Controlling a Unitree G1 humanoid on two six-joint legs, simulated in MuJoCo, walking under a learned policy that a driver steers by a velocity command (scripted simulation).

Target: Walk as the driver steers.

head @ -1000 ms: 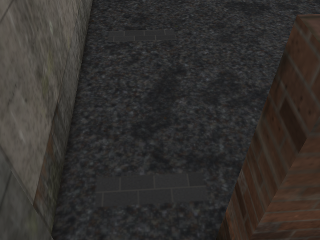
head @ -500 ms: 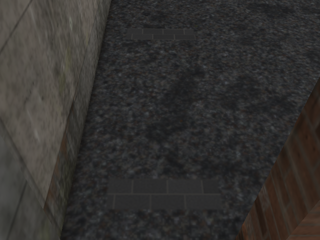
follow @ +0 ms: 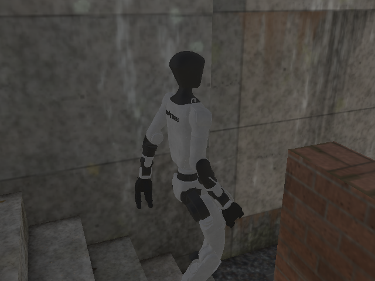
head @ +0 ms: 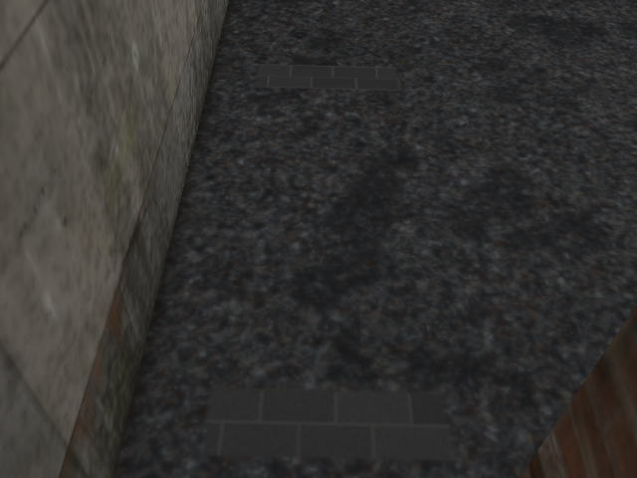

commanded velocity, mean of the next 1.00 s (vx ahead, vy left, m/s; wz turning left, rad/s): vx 0.28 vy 0.00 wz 0.00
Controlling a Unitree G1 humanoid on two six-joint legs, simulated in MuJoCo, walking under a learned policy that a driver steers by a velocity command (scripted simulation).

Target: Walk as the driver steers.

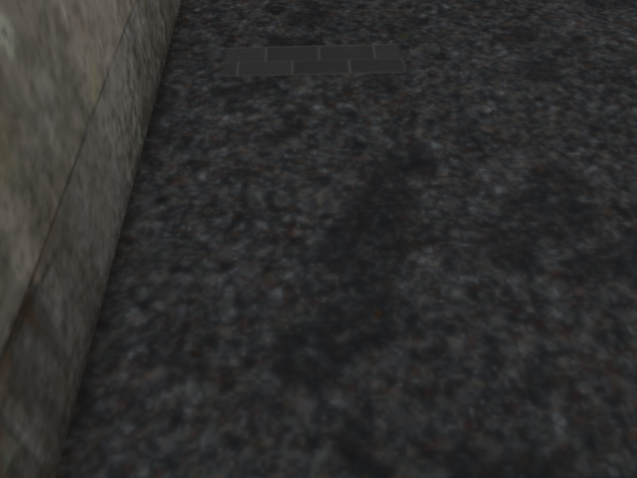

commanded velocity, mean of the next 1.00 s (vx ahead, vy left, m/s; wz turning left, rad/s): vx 0.29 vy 0.00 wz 0.00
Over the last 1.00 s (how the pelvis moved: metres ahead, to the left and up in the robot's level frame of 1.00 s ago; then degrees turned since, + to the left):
0.49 -0.01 -0.34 0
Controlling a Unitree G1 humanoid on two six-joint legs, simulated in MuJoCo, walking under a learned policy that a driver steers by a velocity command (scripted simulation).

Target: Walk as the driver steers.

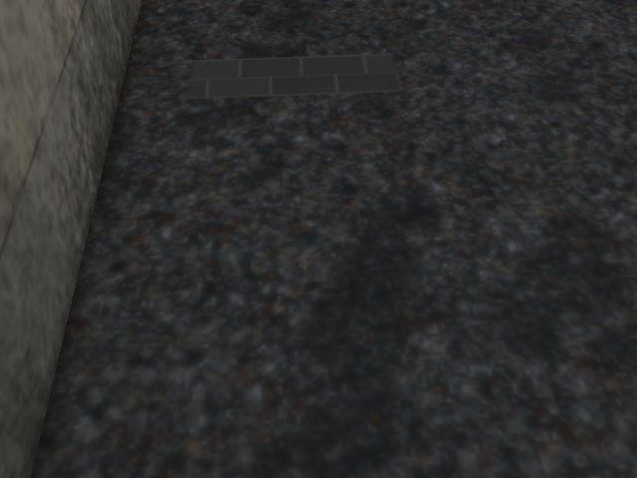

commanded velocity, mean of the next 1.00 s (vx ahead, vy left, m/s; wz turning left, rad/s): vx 0.46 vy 0.00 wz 0.00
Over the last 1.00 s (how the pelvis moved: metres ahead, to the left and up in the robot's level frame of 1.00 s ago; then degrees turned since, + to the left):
0.36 -0.01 0.00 0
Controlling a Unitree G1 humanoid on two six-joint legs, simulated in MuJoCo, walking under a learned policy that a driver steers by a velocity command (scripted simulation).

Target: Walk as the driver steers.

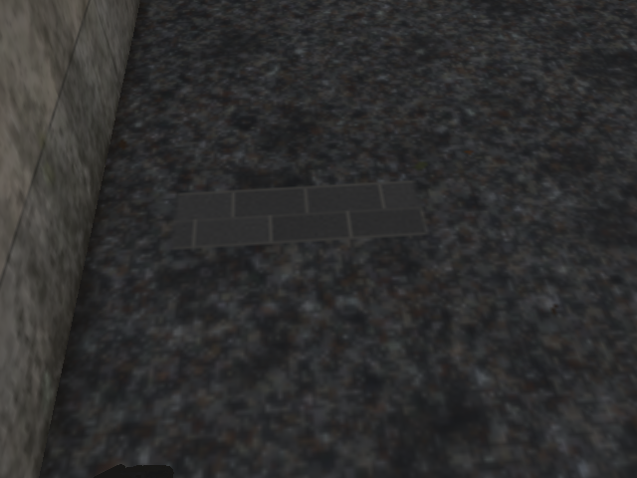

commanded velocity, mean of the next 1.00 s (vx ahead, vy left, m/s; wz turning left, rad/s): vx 0.06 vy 0.00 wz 0.00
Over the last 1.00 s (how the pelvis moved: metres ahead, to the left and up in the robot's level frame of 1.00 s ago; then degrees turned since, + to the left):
0.54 0.04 0.00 0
